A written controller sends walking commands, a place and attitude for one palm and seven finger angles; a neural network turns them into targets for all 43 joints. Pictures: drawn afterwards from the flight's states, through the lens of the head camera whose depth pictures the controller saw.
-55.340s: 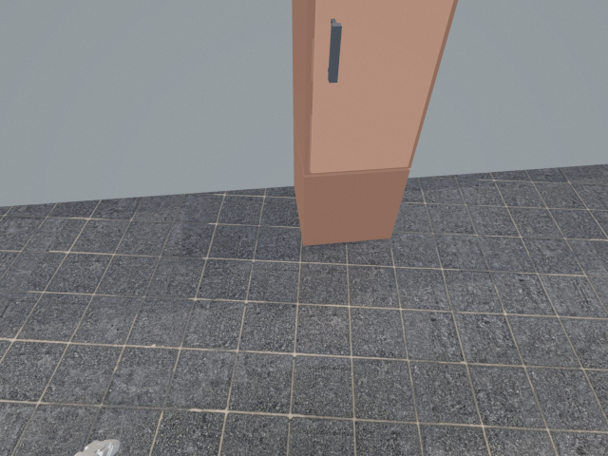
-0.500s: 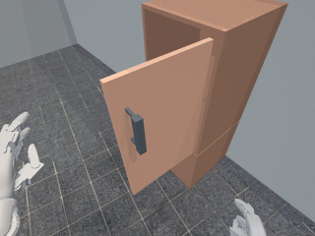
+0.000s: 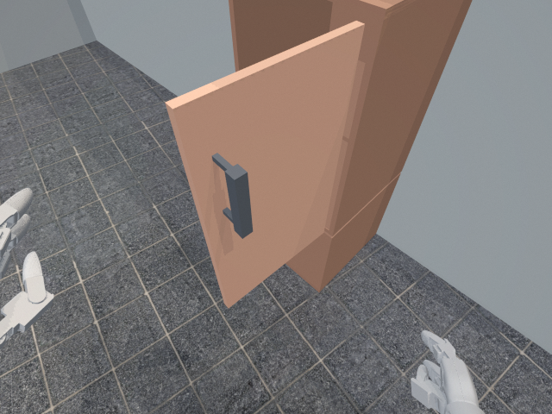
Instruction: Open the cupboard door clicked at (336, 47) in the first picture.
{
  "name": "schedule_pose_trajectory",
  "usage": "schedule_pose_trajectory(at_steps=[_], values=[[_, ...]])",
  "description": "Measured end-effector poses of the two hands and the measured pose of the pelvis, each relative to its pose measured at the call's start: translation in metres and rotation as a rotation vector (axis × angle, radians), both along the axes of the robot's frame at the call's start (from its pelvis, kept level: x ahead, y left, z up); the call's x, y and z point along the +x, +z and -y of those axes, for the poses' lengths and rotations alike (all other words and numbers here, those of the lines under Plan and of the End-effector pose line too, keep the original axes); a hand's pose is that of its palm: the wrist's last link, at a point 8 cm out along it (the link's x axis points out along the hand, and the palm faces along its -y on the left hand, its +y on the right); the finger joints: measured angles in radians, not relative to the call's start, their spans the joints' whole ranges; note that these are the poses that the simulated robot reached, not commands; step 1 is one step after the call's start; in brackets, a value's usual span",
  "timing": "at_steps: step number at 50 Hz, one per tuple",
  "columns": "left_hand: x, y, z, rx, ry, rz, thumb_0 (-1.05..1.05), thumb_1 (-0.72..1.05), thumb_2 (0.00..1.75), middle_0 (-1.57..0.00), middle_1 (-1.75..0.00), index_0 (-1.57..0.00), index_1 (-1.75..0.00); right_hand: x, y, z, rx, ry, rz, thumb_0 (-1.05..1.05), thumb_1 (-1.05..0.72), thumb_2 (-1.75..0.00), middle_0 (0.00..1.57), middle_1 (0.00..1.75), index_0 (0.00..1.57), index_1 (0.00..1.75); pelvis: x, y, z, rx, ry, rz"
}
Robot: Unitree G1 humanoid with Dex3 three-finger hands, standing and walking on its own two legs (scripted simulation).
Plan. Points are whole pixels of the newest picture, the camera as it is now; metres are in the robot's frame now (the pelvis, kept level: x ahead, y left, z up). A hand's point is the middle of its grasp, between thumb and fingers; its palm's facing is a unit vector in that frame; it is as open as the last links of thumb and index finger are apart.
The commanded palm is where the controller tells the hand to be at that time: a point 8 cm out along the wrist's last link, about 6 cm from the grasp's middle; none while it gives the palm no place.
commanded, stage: step back with the hand held close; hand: left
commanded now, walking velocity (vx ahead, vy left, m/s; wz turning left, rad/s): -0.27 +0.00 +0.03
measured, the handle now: (232, 196) +0.41 +0.10 +0.08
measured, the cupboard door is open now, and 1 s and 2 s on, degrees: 86 86 86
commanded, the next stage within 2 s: stop stepping back and stand still in 0.66 s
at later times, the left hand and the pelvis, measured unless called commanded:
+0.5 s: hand out of the picture +0.11 +0.27 +0.16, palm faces +0.44 -0.78 -0.44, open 7.4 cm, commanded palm +0.04 +0.32 +0.17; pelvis -0.09 +0.01 -0.02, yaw +2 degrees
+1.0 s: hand out of the picture +0.03 +0.26 +0.16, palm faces +0.36 -0.79 -0.49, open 7.4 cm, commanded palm -0.05 +0.30 +0.17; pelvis -0.18 +0.00 +0.00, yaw +0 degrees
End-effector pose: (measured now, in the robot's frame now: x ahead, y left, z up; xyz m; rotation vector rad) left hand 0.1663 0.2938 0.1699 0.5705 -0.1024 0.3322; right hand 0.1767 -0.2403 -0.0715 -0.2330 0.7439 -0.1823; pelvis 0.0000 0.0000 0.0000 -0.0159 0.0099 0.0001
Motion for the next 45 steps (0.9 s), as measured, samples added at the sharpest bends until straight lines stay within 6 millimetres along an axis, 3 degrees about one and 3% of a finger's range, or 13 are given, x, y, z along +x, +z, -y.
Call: schedule_pose_trajectory(at_steps=[7,17,24,28,35,41,45], values=[[-0.032,0.007,-0.007,0.035,-0.011,0.087,0.01,0.88,0.90,-0.22,-0.30,-0.21,-0.30,-0.033,-0.001,-0.012,-0.004,0.023,0.015,0.01,-0.90,-0.90,0.20,0.30,0.20,0.30,-0.029,-0.006,-0.006,-0.005,0.008,0.009],[-0.079,0.006,-0.009,0.046,0.038,0.170,0.01,0.88,0.90,-0.21,-0.30,-0.21,-0.30,-0.077,-0.016,-0.019,0.009,0.064,0.015,0.01,-0.90,-0.90,0.20,0.30,0.20,0.30,-0.066,-0.016,-0.003,-0.015,0.029,0.027],[-0.096,0.005,-0.009,0.017,-0.009,0.233,0.01,0.88,0.90,-0.21,-0.30,-0.21,-0.30,-0.110,-0.020,-0.014,-0.038,0.040,-0.014,0.01,-0.90,-0.90,0.20,0.30,0.21,0.30,-0.089,-0.021,-0.010,-0.023,0.029,0.038],[-0.106,0.014,-0.016,0.069,-0.017,0.246,0.01,0.88,0.90,-0.22,-0.30,-0.21,-0.30,-0.126,-0.018,-0.017,-0.033,0.028,-0.006,0.01,-0.90,-0.90,0.20,0.30,0.20,0.30,-0.104,-0.019,-0.009,-0.056,0.052,0.034],[-0.142,0.014,-0.006,0.064,0.005,0.216,0.01,0.88,0.90,-0.21,-0.30,-0.21,-0.30,-0.139,-0.019,-0.021,0.030,0.076,0.024,0.01,-0.90,-0.90,0.20,0.30,0.20,0.30,-0.129,-0.019,0.005,-0.012,0.004,-0.029],[-0.149,0.004,0.004,-0.013,-0.034,0.149,0.01,0.88,0.90,-0.21,-0.30,-0.21,-0.30,-0.157,-0.008,-0.019,0.003,0.061,-0.019,0.01,-0.90,-0.90,0.20,0.30,0.21,0.30,-0.149,-0.005,0.000,0.012,-0.005,-0.023],[-0.155,0.002,-0.003,0.006,-0.067,0.148,0.01,0.88,0.90,-0.22,-0.30,-0.21,-0.30,-0.168,0.001,-0.017,-0.031,0.034,0.045,0.01,-0.90,-0.90,0.20,0.30,0.21,0.30,-0.162,-0.011,-0.006,-0.002,0.008,-0.022]])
